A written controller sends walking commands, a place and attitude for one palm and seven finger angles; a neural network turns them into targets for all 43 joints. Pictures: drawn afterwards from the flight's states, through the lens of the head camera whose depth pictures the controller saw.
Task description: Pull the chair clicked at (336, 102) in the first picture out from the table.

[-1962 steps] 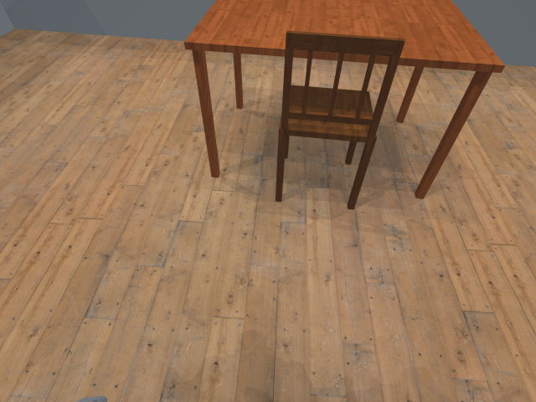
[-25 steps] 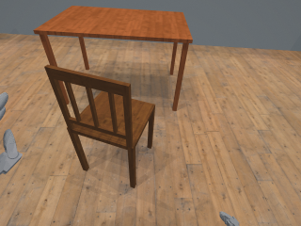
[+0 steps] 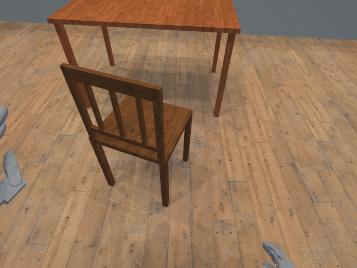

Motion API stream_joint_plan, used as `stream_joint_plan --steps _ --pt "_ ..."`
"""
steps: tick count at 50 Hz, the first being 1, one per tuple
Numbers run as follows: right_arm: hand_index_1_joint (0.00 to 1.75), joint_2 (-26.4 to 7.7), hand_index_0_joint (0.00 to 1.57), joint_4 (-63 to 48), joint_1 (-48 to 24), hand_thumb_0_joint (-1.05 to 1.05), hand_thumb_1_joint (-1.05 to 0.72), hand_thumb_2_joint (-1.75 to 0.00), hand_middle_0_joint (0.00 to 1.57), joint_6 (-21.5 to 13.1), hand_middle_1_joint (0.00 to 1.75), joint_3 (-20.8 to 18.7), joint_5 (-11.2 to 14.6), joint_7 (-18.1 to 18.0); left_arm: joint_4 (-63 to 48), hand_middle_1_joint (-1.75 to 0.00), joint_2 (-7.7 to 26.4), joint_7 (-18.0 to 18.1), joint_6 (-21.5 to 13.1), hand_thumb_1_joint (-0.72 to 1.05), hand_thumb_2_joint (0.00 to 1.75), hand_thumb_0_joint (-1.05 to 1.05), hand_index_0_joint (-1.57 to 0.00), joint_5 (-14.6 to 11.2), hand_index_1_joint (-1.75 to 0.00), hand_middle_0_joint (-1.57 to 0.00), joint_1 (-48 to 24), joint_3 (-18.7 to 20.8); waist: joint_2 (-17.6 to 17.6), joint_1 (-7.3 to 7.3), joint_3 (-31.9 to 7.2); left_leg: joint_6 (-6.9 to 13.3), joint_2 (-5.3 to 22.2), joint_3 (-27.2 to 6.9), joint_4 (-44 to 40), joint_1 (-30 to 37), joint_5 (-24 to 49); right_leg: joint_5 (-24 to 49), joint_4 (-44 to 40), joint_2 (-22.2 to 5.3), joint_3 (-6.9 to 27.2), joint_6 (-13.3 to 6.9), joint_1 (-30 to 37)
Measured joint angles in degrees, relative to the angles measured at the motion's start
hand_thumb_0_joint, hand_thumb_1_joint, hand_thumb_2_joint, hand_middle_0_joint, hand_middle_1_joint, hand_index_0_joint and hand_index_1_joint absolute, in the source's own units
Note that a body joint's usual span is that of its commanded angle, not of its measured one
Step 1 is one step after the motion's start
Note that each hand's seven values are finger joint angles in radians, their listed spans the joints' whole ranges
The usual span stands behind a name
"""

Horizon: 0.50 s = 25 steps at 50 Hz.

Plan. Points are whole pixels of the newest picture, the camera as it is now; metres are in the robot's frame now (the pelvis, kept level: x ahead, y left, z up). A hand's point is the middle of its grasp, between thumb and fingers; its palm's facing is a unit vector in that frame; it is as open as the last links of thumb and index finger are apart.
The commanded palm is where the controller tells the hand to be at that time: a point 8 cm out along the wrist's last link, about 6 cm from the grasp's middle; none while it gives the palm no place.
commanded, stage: let the arm hang, fingers relaxed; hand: left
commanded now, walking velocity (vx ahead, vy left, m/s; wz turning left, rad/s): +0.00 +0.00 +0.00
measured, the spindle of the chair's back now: (117, 114) +0.67 +0.28 -0.10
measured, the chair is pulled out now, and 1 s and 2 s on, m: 0.65 0.65 0.65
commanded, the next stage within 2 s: look to check the result in 1.14 s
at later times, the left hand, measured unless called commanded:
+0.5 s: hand out of the picture +0.04 +0.18 -0.15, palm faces +0.08 -0.97 -0.22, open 7.0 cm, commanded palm none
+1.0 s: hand out of the picture +0.01 +0.17 -0.16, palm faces +0.07 -0.98 -0.19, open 7.3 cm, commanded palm none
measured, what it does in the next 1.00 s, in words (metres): stands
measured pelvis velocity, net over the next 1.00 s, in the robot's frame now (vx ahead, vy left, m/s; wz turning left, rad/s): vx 0.01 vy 0.00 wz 0.04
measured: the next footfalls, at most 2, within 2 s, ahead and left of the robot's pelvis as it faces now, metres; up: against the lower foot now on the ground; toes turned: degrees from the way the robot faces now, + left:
none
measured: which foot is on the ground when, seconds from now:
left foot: down 0.00-1.00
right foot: down 0.00-1.00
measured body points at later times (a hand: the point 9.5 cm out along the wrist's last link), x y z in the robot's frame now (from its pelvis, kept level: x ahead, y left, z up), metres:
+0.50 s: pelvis +0.01 -0.01 +0.01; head +0.04 -0.01 +0.46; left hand +0.04 +0.23 -0.14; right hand +0.03 -0.24 -0.14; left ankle +0.03 +0.13 -0.72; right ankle +0.04 -0.11 -0.72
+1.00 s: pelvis +0.01 +0.00 +0.02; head +0.02 -0.01 +0.47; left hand +0.01 +0.22 -0.14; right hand +0.00 -0.20 -0.15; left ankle +0.03 +0.13 -0.72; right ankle +0.04 -0.11 -0.72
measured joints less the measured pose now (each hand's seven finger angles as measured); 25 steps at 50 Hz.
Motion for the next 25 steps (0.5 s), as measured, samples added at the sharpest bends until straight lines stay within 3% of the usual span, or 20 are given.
stream_joint_plan --steps 2,4,5,7,9,11,14,15,16,20,25 --pt "0.30 -0.2 0.20 1.0 0.2 0.02 -0.90 -0.90 0.20 0.7 0.30 0.1 -0.1 -0.1 -0.4 -0.30 -1.5 0.3 0.5 0.89 0.89 0.02 -0.21 -0.3 -0.30 -0.21 0.2 -0.3 -1.1 0.20 -0.1 0.6 -0.3 1.3 -4.3 1.3 1.6 -0.3 -1.4 -0.5 0.4 0.3 0.9" --pt "0.30 -1.7 0.20 1.7 1.3 0.02 -0.90 -0.90 0.20 -0.1 0.30 -0.9 -0.8 1.7 5.9 -0.30 -2.6 -1.5 1.3 0.89 0.89 0.01 -0.21 1.8 -0.30 -0.21 -2.8 -3.3 -0.1 -0.24 -1.7 1.2 -0.2 0.4 -12.0 2.4 10.3 -1.5 1.1 -1.1 -0.4 1.1 -1.1" --pt "0.30 -3.0 0.20 1.9 1.7 0.02 -0.90 -0.90 0.20 0.5 0.30 -1.4 -1.3 2.2 11.5 -0.30 -3.7 -2.7 3.4 0.89 0.89 0.01 -0.21 2.2 -0.30 -0.20 -5.2 -5.6 1.6 -0.54 -2.8 1.2 -0.2 -1.0 -13.8 2.5 8.4 -5.1 5.0 -0.9 -0.4 1.6 -3.4" --pt "0.30 -3.4 0.20 3.9 0.7 0.01 -0.90 -0.90 0.20 3.0 0.30 -1.8 -2.6 2.3 26.2 -0.30 -5.9 -4.7 8.5 0.90 0.90 0.00 -0.20 2.5 -0.30 -0.20 -10.5 -9.7 1.1 -1.67 -3.3 0.3 -2.3 -1.4 -11.7 0.4 5.5 -11.1 12.4 -2.0 2.9 2.3 -6.8" --pt "0.30 -3.0 0.20 5.2 0.1 0.01 -0.91 -0.90 0.20 4.6 0.30 -1.2 -3.5 2.2 41.3 -0.29 -8.1 -6.1 12.7 0.90 0.90 0.00 -0.19 2.6 -0.30 -0.19 -14.4 -13.4 0.0 -2.47 -2.5 -0.7 -3.7 -1.4 -11.7 0.6 6.3 -10.2 11.7 -2.3 5.0 2.7 -6.3" --pt "0.30 -2.3 0.20 6.3 -0.4 0.01 -0.91 -0.90 0.20 5.4 0.30 -0.4 -3.3 2.2 54.1 -0.29 -10.5 -6.9 14.7 0.91 0.90 0.01 -0.19 2.6 -0.30 -0.19 -16.0 -17.4 -0.8 -2.72 -0.9 -1.5 -3.6 -1.2 -12.0 1.9 6.6 -4.7 8.0 -1.9 5.7 2.5 -4.1" --pt "0.30 -1.5 0.20 8.4 -0.4 0.01 -0.91 -0.90 0.20 6.8 0.30 -0.6 -2.3 2.0 68.2 -0.29 -15.1 -8.3 15.2 0.91 0.89 0.01 -0.19 2.5 -0.30 -0.19 -14.6 -23.5 -0.4 -3.39 1.0 -1.2 -2.3 -1.7 -13.0 4.2 4.4 -4.8 5.3 -0.3 5.2 1.6 -1.3" --pt "0.30 -1.1 0.20 9.2 -0.2 0.01 -0.91 -0.90 0.20 7.0 0.30 -0.7 -2.1 1.9 71.5 -0.29 -16.6 -8.5 15.0 0.92 0.89 0.01 -0.19 2.1 -0.30 -0.19 -13.8 -24.4 -0.5 -3.43 1.4 -1.0 -2.0 -1.9 -13.9 5.1 4.8 -4.4 3.9 0.2 5.0 1.4 -0.4" --pt "0.30 -0.6 0.20 10.0 0.5 0.01 -0.91 -0.90 0.20 7.0 0.30 -0.9 -2.0 1.7 73.0 -0.29 -17.5 -7.5 14.0 0.96 0.89 -0.02 -0.20 0.9 -0.30 -0.20 -13.6 -22.8 -0.7 -3.21 1.8 -1.0 -1.6 -2.5 -15.4 5.7 7.2 -3.8 2.4 0.6 4.4 1.2 0.3" --pt "0.30 1.0 0.20 14.5 2.6 0.01 -0.91 -0.90 0.20 7.1 0.30 -0.8 -2.1 1.1 78.0 -0.30 -15.3 -7.1 13.1 1.03 0.89 -0.06 -0.21 1.3 -0.30 -0.21 -14.9 -21.9 -1.6 -0.94 2.9 -2.4 -0.9 -3.0 -20.5 8.0 10.1 -0.6 -3.3 1.3 4.1 1.0 2.9" --pt "0.30 1.5 0.20 17.9 4.0 0.01 -0.91 -0.90 0.20 7.5 0.30 -0.6 -2.0 0.8 83.5 -0.30 -13.6 -7.3 13.2 0.98 0.89 -0.03 -0.20 1.4 -0.30 -0.20 -14.4 -22.6 -0.2 -0.50 2.9 -2.2 -0.7 -2.8 -24.5 9.5 12.1 2.0 -7.9 1.4 4.3 1.1 4.7"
